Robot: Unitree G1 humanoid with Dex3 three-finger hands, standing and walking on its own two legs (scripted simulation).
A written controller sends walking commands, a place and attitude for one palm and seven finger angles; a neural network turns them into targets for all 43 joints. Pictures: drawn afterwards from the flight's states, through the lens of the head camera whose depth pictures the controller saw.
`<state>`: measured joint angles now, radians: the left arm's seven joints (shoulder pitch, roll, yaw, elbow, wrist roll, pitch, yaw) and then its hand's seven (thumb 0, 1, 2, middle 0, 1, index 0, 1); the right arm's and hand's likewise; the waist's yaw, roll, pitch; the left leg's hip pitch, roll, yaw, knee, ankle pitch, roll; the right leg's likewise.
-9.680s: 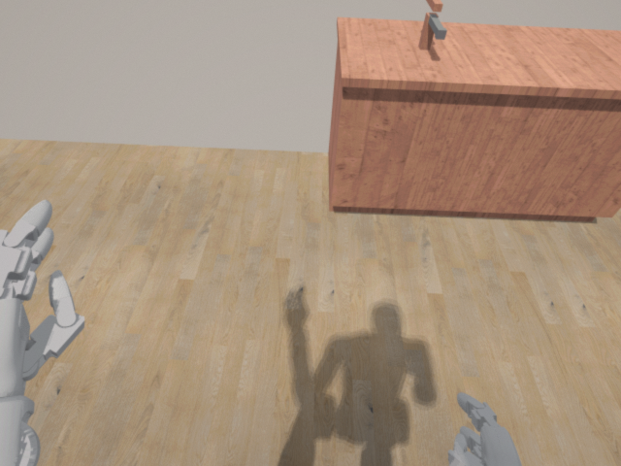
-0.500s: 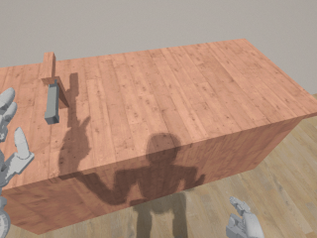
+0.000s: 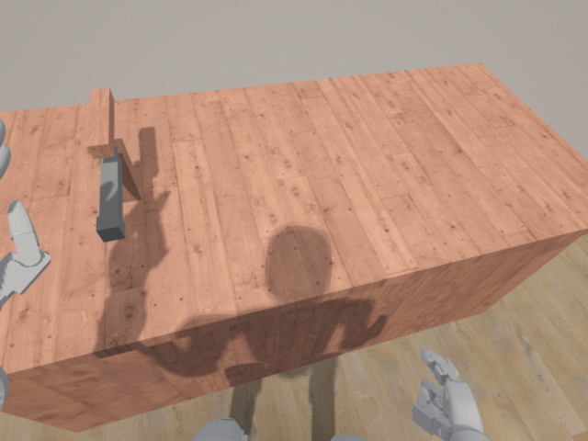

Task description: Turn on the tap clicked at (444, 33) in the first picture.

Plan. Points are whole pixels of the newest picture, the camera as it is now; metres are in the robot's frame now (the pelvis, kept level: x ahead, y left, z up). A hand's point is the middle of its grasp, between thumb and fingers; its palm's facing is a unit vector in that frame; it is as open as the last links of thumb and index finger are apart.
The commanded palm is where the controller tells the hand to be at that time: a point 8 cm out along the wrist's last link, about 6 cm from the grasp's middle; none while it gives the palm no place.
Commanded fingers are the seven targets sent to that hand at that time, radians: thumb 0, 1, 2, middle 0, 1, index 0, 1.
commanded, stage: come to a stop and stand still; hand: left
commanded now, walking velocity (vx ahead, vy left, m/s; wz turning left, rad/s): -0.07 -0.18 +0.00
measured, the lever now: (111, 227) +0.36 +0.28 +0.05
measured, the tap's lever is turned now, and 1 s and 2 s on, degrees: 0 0 0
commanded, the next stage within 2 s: look again from close up in 0.70 s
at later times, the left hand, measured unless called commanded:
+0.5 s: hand (49, 250) +0.25 +0.25 +0.18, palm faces +0.36 -0.86 -0.36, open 7.4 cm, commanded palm +0.19 +0.29 +0.19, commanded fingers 0.00 0.90 0.90 -0.20 -0.30 -0.20 -0.30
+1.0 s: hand out of the picture +0.23 +0.31 +0.17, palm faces +0.38 -0.84 -0.39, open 7.4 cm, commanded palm +0.16 +0.33 +0.19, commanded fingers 0.00 0.90 0.90 -0.20 -0.30 -0.20 -0.30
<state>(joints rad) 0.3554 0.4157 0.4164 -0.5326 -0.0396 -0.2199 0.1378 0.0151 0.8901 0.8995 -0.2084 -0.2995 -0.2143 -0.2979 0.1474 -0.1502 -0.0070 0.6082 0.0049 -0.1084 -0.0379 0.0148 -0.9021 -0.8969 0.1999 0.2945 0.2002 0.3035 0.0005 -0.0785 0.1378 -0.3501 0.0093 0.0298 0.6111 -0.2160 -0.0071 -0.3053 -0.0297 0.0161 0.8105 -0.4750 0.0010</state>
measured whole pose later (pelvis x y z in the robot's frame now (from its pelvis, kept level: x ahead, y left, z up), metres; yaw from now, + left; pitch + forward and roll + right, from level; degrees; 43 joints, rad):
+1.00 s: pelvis +0.01 +0.04 +0.01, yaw +3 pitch +1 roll -2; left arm 0.40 0.47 0.39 -0.46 -0.08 -0.30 0.09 0.02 0.89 0.90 -0.21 -0.30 -0.22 -0.30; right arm 0.23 -0.23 0.02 0.64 0.01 -0.18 0.02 0.02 -0.90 -0.90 0.20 0.30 0.20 0.30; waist 0.03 -0.06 0.10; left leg -0.36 -0.02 -0.01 0.52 -0.17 0.04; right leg -0.21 -0.03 -0.05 0.45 -0.25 0.04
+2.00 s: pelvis +0.01 -0.02 +0.01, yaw -2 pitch -1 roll -2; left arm 0.46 0.39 0.36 -0.54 -0.10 -0.15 0.05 0.01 0.89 0.90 -0.21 -0.30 -0.22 -0.30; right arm 0.24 -0.22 0.01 0.56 0.03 -0.09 -0.04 0.02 -0.90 -0.90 0.20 0.29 0.20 0.30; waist -0.03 -0.01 0.05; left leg -0.33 0.13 0.01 0.59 -0.23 -0.05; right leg -0.21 0.07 -0.07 0.51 -0.28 -0.05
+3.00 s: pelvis +0.01 -0.02 +0.01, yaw -2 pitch -1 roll -2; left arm 0.48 0.39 0.36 -0.55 -0.11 -0.14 0.07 0.01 0.89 0.90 -0.21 -0.30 -0.21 -0.30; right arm 0.21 -0.19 0.02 0.56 0.03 -0.10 -0.03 0.01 -0.90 -0.90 0.20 0.30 0.20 0.30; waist -0.01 0.01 0.08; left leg -0.32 0.11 0.01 0.53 -0.19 -0.05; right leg -0.20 0.06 -0.07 0.46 -0.25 -0.04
